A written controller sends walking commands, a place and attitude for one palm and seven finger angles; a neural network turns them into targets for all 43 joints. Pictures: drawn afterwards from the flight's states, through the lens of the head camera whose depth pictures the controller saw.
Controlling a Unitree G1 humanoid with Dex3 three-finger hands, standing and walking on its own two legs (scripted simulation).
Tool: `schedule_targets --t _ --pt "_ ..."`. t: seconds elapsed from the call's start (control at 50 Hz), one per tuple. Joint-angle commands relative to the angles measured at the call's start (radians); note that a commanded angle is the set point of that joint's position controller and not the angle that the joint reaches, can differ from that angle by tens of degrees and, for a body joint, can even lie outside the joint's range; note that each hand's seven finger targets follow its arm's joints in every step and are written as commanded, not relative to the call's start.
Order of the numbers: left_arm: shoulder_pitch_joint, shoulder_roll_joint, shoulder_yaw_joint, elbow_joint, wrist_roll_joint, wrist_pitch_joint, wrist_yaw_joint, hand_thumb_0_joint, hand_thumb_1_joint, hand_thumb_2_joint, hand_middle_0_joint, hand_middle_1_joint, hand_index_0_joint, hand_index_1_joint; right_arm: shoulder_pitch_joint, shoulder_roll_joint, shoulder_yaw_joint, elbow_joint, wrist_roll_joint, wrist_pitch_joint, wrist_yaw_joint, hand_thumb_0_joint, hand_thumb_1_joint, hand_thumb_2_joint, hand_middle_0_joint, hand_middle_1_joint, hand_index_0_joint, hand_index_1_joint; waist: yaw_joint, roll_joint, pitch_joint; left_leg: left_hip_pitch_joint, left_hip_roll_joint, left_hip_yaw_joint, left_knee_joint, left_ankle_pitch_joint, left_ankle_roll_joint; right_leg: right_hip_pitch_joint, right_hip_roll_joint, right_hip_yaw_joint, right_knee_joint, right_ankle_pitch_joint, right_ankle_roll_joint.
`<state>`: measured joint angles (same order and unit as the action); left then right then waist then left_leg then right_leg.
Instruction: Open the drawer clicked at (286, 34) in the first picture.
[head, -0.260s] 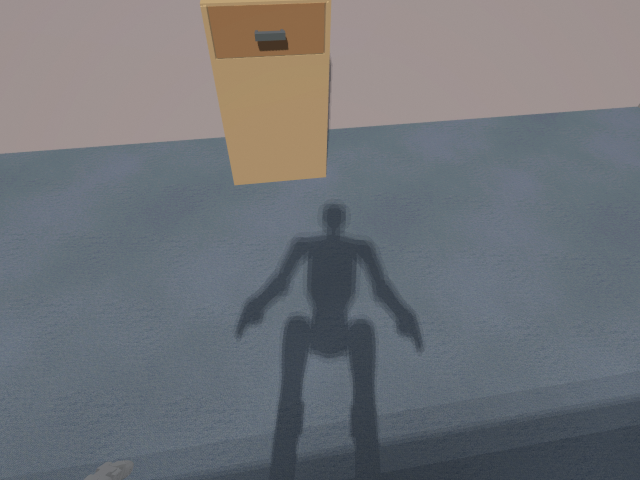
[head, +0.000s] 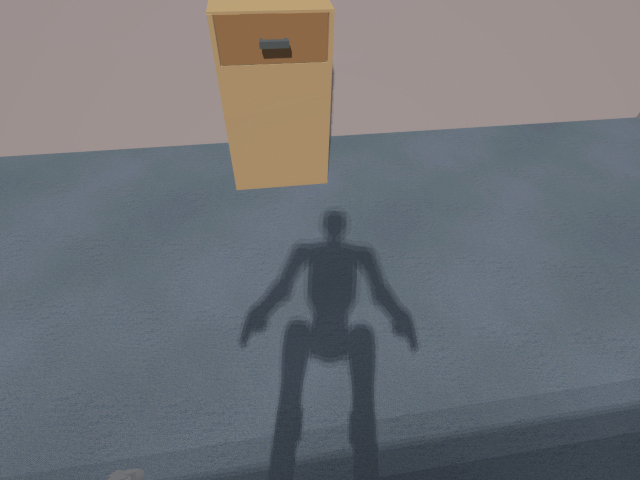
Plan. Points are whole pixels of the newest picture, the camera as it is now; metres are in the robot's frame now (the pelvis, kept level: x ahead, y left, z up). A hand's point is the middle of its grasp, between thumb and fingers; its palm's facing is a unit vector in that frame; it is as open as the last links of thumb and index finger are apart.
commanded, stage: stand and wait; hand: left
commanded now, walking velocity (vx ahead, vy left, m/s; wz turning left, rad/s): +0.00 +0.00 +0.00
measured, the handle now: (273, 42) +1.58 +0.27 -0.06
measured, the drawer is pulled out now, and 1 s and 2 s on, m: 0.00 0.00 0.00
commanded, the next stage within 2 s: look at it before walking up in 0.60 s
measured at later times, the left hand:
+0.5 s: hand out of the picture +0.06 +0.25 -0.15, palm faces -0.02 -0.94 -0.34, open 7.4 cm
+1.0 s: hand out of the picture +0.07 +0.24 -0.15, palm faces -0.03 -0.94 -0.33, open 7.4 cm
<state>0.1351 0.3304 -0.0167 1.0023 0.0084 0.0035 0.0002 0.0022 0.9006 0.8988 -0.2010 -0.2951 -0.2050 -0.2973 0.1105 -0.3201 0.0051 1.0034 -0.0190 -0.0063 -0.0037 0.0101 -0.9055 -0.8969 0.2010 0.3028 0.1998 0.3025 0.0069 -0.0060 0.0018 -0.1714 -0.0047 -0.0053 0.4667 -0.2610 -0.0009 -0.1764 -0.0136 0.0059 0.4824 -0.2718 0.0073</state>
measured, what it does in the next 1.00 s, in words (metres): stands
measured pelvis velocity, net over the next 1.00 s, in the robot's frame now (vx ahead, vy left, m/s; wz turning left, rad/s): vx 0.00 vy -0.01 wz -0.01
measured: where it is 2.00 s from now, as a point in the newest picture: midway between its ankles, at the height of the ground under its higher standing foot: outside the picture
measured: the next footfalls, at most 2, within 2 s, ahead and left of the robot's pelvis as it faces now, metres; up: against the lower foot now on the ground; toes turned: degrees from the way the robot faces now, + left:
right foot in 2.00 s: +0.38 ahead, -0.11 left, +0.00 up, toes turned -16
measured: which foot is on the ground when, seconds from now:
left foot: down 0.00-1.00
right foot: down 0.00-1.00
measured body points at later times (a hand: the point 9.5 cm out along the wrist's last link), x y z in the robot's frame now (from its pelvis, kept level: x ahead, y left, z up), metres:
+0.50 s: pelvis -0.01 +0.00 +0.00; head -0.01 +0.00 +0.45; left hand +0.06 +0.30 -0.13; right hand +0.06 -0.30 -0.13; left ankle +0.00 +0.12 -0.74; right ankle -0.01 -0.12 -0.74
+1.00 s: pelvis +0.00 -0.01 +0.01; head +0.00 +0.00 +0.46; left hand +0.07 +0.29 -0.13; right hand +0.07 -0.30 -0.13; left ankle +0.00 +0.12 -0.74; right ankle -0.01 -0.12 -0.74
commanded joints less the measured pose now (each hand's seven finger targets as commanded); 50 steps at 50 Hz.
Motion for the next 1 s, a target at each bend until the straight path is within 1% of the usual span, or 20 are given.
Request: schedule_targets --t 0.0,0.06,0.14,0.18,0.24,0.3,0.36,0.42,0.54,0.62,0.66,0.68,0.72,0.78,0.82,0.84,0.9,0.92,0.94,0.98 --pt "-0.049 0.208 0.053 -0.061 0.002 -0.023 0.012 0.000 0.900 0.900 -0.200 -0.300 -0.200 -0.300 -0.054 -0.214 -0.052 -0.056 0.003 -0.028 -0.012 0.000 -0.900 -0.900 0.200 0.300 0.200 0.300 -0.008 -0.001 -0.034 0.010 0.110 -0.085 -0.088 0.191 0.041 -0.009 -0.096 0.090 -0.093 0.171 -0.042" --pt "-0.047 0.209 0.052 -0.049 0.003 -0.022 0.011 0.000 0.900 0.900 -0.200 -0.300 -0.200 -0.300 -0.054 -0.214 -0.050 -0.043 0.004 -0.028 -0.011 0.000 -0.900 -0.900 0.200 0.300 0.200 0.300 -0.007 0.016 -0.030 0.004 0.111 -0.089 -0.102 0.154 0.041 -0.009 -0.096 0.094 -0.108 0.131 -0.041" --pt "-0.043 0.210 0.053 -0.033 0.002 -0.024 0.010 0.000 0.900 0.900 -0.200 -0.300 -0.200 -0.300 -0.049 -0.216 -0.050 -0.027 0.006 -0.029 -0.011 0.000 -0.900 -0.900 0.200 0.300 0.200 0.300 -0.008 0.002 -0.037 0.012 0.114 -0.091 -0.106 0.164 0.040 -0.001 -0.099 0.097 -0.116 0.142 -0.042" --pt "-0.036 0.210 0.052 -0.023 0.001 -0.025 0.011 0.000 0.900 0.900 -0.200 -0.300 -0.200 -0.300 -0.046 -0.218 -0.048 -0.015 0.007 -0.030 -0.012 0.000 -0.900 -0.900 0.200 0.300 0.200 0.300 -0.007 0.011 -0.051 0.020 0.117 -0.091 -0.110 0.174 0.039 0.014 -0.102 0.098 -0.119 0.156 -0.043" --pt "-0.039 0.213 0.052 -0.011 0.001 -0.025 0.011 0.000 0.900 0.900 -0.200 -0.300 -0.200 -0.300 -0.043 -0.221 -0.047 -0.003 0.008 -0.027 -0.011 0.000 -0.900 -0.900 0.200 0.300 0.200 0.300 -0.008 0.001 -0.033 0.013 0.117 -0.091 -0.118 0.152 0.036 0.007 -0.101 0.098 -0.128 0.136 -0.041" --pt "-0.034 0.214 0.050 0.000 0.001 -0.025 0.010 0.000 0.900 0.900 -0.200 -0.300 -0.200 -0.300 -0.041 -0.222 -0.046 0.011 0.008 -0.027 -0.010 0.000 -0.900 -0.900 0.200 0.300 0.200 0.300 -0.005 0.009 -0.016 0.007 0.117 -0.094 -0.129 0.132 0.036 0.000 -0.103 0.102 -0.141 0.114 -0.041" --pt "-0.033 0.216 0.050 0.008 0.002 -0.026 0.010 0.000 0.900 0.900 -0.200 -0.300 -0.200 -0.300 -0.035 -0.222 -0.044 0.020 0.009 -0.026 -0.009 0.000 -0.900 -0.900 0.200 0.300 0.200 0.300 -0.006 -0.007 -0.015 0.005 0.116 -0.096 -0.132 0.121 0.035 -0.001 -0.103 0.108 -0.150 0.094 -0.042" --pt "-0.034 0.216 0.050 0.012 0.002 -0.026 0.010 0.000 0.900 0.900 -0.200 -0.300 -0.200 -0.300 -0.031 -0.226 -0.045 0.026 0.009 -0.026 -0.008 0.000 -0.900 -0.900 0.200 0.300 0.200 0.300 -0.007 -0.005 -0.017 0.013 0.118 -0.098 -0.137 0.125 0.035 -0.003 -0.102 0.106 -0.151 0.096 -0.042" --pt "-0.036 0.217 0.048 0.018 0.003 -0.023 0.009 0.000 0.900 0.900 -0.200 -0.300 -0.200 -0.300 -0.030 -0.225 -0.044 0.038 0.009 -0.025 -0.007 0.000 -0.900 -0.900 0.200 0.300 0.200 0.300 -0.006 0.008 0.008 -0.008 0.118 -0.101 -0.155 0.082 0.033 -0.014 -0.099 0.110 -0.162 0.050 -0.039" --pt "-0.035 0.216 0.049 0.017 0.004 -0.026 0.010 0.000 0.900 0.900 -0.200 -0.300 -0.200 -0.300 -0.028 -0.223 -0.044 0.038 0.010 -0.026 -0.007 0.000 -0.900 -0.900 0.200 0.300 0.200 0.300 -0.006 -0.005 -0.006 0.005 0.118 -0.099 -0.146 0.108 0.033 -0.010 -0.101 0.116 -0.164 0.076 -0.041" --pt "-0.035 0.216 0.048 0.017 0.003 -0.027 0.010 0.000 0.900 0.900 -0.200 -0.300 -0.200 -0.300 -0.028 -0.222 -0.044 0.040 0.009 -0.027 -0.007 0.000 -0.900 -0.900 0.200 0.300 0.200 0.300 -0.008 -0.005 -0.013 0.012 0.118 -0.096 -0.144 0.117 0.031 -0.008 -0.104 0.115 -0.165 0.084 -0.041" --pt "-0.037 0.214 0.048 0.018 0.003 -0.026 0.009 0.000 0.900 0.900 -0.200 -0.300 -0.200 -0.300 -0.031 -0.224 -0.044 0.040 0.008 -0.026 -0.007 0.000 -0.900 -0.900 0.200 0.300 0.200 0.300 -0.007 0.002 -0.006 0.011 0.118 -0.098 -0.148 0.115 0.031 -0.013 -0.102 0.115 -0.165 0.083 -0.040" --pt "-0.037 0.215 0.050 0.016 0.004 -0.027 0.010 0.000 0.900 0.900 -0.200 -0.300 -0.200 -0.300 -0.026 -0.224 -0.044 0.040 0.010 -0.026 -0.007 0.000 -0.900 -0.900 0.200 0.300 0.200 0.300 -0.007 -0.005 -0.021 0.015 0.121 -0.096 -0.144 0.132 0.031 0.001 -0.101 0.109 -0.159 0.106 -0.040" --pt "-0.036 0.213 0.049 0.018 0.003 -0.027 0.010 0.000 0.900 0.900 -0.200 -0.300 -0.200 -0.300 -0.032 -0.223 -0.043 0.042 0.009 -0.028 -0.007 0.000 -0.900 -0.900 0.200 0.300 0.200 0.300 -0.006 0.008 -0.024 0.021 0.122 -0.096 -0.147 0.142 0.032 0.003 -0.102 0.108 -0.156 0.121 -0.039" --pt "-0.035 0.216 0.049 0.019 0.004 -0.028 0.010 0.000 0.900 0.900 -0.200 -0.300 -0.200 -0.300 -0.033 -0.224 -0.043 0.041 0.011 -0.028 -0.008 0.000 -0.900 -0.900 0.200 0.300 0.200 0.300 -0.007 -0.006 -0.028 0.027 0.123 -0.095 -0.141 0.161 0.032 0.008 -0.104 0.109 -0.154 0.147 -0.040" --pt "-0.035 0.214 0.049 0.019 0.003 -0.028 0.010 0.000 0.900 0.900 -0.200 -0.300 -0.200 -0.300 -0.033 -0.225 -0.043 0.042 0.010 -0.029 -0.008 0.000 -0.900 -0.900 0.200 0.300 0.200 0.300 -0.007 0.005 -0.039 0.035 0.124 -0.092 -0.138 0.182 0.031 0.017 -0.106 0.107 -0.148 0.172 -0.040" --pt "-0.032 0.215 0.048 0.021 0.002 -0.030 0.011 0.000 0.900 0.900 -0.200 -0.300 -0.200 -0.300 -0.037 -0.224 -0.042 0.045 0.011 -0.030 -0.009 0.000 -0.900 -0.900 0.200 0.300 0.200 0.300 -0.006 0.007 -0.049 0.047 0.125 -0.087 -0.136 0.203 0.030 0.027 -0.107 0.104 -0.146 0.203 -0.040" --pt "-0.036 0.215 0.049 0.020 0.003 -0.029 0.011 0.000 0.900 0.900 -0.200 -0.300 -0.200 -0.300 -0.035 -0.224 -0.041 0.043 0.012 -0.028 -0.009 0.000 -0.900 -0.900 0.200 0.300 0.200 0.300 -0.007 0.000 -0.044 0.043 0.127 -0.089 -0.139 0.203 0.030 0.027 -0.105 0.104 -0.146 0.204 -0.040" --pt "-0.034 0.214 0.049 0.021 0.003 -0.029 0.012 0.000 0.900 0.900 -0.200 -0.300 -0.200 -0.300 -0.039 -0.223 -0.042 0.044 0.011 -0.029 -0.009 0.000 -0.900 -0.900 0.200 0.300 0.200 0.300 -0.004 0.009 -0.044 0.045 0.126 -0.087 -0.138 0.207 0.030 0.028 -0.107 0.102 -0.145 0.209 -0.039" --pt "-0.034 0.214 0.048 0.021 0.002 -0.029 0.012 0.000 0.900 0.900 -0.200 -0.300 -0.200 -0.300 -0.043 -0.223 -0.042 0.044 0.011 -0.028 -0.010 0.000 -0.900 -0.900 0.200 0.300 0.200 0.300 -0.006 0.006 -0.034 0.046 0.125 -0.086 -0.139 0.209 0.030 0.025 -0.108 0.104 -0.149 0.214 -0.040"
